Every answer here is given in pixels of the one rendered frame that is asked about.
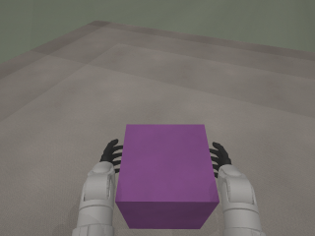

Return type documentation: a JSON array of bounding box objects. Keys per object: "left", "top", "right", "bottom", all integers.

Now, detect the robot right forearm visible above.
[{"left": 218, "top": 164, "right": 267, "bottom": 236}]

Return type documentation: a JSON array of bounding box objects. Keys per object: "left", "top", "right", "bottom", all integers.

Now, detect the left robot hand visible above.
[{"left": 99, "top": 139, "right": 123, "bottom": 173}]

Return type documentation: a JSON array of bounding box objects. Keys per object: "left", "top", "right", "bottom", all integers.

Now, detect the carton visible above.
[{"left": 115, "top": 124, "right": 220, "bottom": 229}]

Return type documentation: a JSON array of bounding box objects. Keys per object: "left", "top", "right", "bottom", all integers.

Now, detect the robot left forearm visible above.
[{"left": 72, "top": 161, "right": 116, "bottom": 236}]

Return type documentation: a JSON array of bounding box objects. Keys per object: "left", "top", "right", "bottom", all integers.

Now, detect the right robot hand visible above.
[{"left": 209, "top": 142, "right": 231, "bottom": 178}]

